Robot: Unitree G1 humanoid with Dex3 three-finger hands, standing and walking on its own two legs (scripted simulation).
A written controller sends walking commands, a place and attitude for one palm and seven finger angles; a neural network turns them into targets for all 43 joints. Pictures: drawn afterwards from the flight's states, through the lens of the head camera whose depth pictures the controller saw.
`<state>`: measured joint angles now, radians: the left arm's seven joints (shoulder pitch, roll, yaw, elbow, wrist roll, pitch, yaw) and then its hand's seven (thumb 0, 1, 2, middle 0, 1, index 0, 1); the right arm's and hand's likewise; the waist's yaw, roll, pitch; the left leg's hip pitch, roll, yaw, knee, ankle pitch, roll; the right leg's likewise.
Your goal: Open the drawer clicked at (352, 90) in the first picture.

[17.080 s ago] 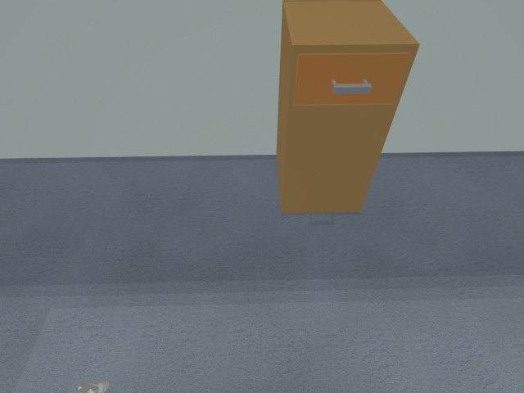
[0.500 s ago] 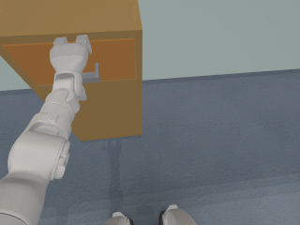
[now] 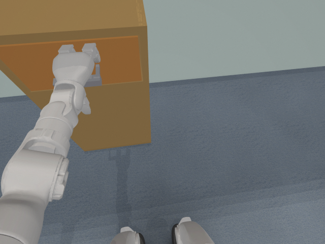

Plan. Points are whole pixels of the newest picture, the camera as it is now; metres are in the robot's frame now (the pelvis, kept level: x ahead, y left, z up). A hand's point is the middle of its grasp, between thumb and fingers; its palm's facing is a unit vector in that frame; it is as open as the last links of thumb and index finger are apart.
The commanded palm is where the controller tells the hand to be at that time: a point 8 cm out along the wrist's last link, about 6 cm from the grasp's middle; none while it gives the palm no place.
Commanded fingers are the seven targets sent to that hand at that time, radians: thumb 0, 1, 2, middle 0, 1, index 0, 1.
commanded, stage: lower the fingers behind the handle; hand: left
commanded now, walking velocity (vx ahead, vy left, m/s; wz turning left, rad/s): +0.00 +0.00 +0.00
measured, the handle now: (78, 75) +0.58 +0.17 -0.01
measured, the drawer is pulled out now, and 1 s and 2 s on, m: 0.00 0.00 0.00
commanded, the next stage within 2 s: close the thumb around the handle in 1.58 s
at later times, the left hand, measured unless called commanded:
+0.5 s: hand (79, 84) +0.53 +0.16 +0.02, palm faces -0.12 -0.01 -0.99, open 13.9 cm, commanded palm +0.52 +0.16 +0.06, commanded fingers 0.00 -0.50 0.30 -0.30 -1.20 -0.30 -1.20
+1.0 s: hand (80, 87) +0.53 +0.16 -0.01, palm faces -0.06 -0.02 -1.00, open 13.7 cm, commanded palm +0.53 +0.16 +0.02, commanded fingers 0.00 -0.50 0.30 -0.30 -1.20 -0.30 -1.20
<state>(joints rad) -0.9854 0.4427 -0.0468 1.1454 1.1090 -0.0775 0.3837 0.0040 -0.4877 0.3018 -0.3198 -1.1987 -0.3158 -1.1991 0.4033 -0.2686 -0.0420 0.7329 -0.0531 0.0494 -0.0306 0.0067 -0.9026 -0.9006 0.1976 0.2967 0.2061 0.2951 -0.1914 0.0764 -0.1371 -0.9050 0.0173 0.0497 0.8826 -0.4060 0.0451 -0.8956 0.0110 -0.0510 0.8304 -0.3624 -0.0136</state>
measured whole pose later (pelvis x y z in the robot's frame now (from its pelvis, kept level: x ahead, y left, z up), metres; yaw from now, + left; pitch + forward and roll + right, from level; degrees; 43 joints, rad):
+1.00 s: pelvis -0.01 +0.00 -0.02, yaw +0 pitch +27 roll -3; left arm -1.11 0.43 -0.09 1.34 1.09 0.10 0.43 0.00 -0.49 0.30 -0.35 -1.22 -0.32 -1.24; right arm 0.35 -0.24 0.00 0.75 -0.05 0.06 0.00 0.01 -0.90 -0.90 0.20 0.30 0.21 0.30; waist -0.22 0.08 -0.16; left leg -1.03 0.02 0.03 1.00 -0.44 0.05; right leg -1.00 0.01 -0.07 0.92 -0.39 -0.01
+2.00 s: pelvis +0.00 -0.01 -0.03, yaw +0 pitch +29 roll -3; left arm -1.00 0.45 -0.05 1.21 1.11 0.01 0.45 0.00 -0.05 0.49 -0.35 -1.25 -0.35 -1.24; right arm 0.35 -0.26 -0.03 0.75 -0.06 0.04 0.00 0.01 -0.90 -0.90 0.20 0.30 0.21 0.30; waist -0.19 0.09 -0.17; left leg -1.08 0.03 0.03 1.06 -0.49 0.04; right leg -1.06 0.02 -0.07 0.99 -0.44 -0.02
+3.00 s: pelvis +0.03 +0.01 -0.01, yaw -1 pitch +27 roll -2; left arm -0.82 0.37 -0.07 1.08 1.11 0.02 0.46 0.01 0.73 0.81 -0.38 -1.35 -0.42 -1.35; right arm 0.34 -0.24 -0.05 0.75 -0.06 0.06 0.01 0.01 -0.90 -0.90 0.20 0.30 0.21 0.30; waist -0.14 0.08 -0.18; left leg -0.94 0.02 0.05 0.97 -0.49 0.05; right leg -0.93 0.02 -0.03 0.91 -0.44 0.00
